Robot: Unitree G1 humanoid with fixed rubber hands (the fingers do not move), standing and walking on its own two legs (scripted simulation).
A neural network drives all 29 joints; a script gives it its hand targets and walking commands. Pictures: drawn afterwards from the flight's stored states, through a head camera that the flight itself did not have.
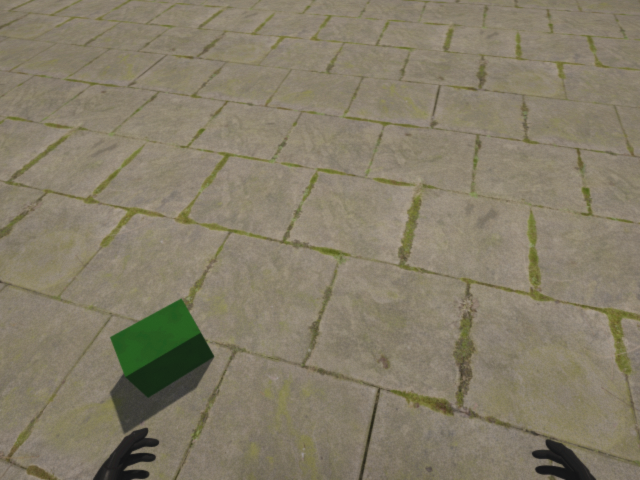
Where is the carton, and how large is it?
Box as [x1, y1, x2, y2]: [110, 298, 213, 397]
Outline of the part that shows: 181,298 110,337 125,376 148,397 213,356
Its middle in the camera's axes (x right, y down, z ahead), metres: -0.50 +0.34 +1.24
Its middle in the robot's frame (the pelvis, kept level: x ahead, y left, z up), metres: +0.59 +0.56 -0.67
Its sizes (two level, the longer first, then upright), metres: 0.232 0.153 0.174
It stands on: the floor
